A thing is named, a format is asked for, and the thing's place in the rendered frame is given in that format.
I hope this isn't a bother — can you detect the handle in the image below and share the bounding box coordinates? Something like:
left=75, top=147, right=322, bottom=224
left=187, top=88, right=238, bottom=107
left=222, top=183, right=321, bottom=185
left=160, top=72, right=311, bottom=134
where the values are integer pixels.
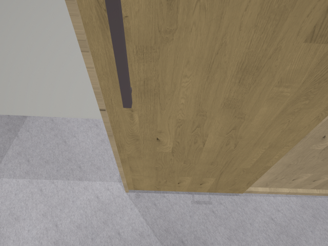
left=105, top=0, right=132, bottom=108

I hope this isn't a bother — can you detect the wardrobe door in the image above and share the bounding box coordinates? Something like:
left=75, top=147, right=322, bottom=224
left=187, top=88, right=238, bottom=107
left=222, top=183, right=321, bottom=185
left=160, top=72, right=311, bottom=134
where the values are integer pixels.
left=76, top=0, right=328, bottom=194
left=250, top=116, right=328, bottom=190

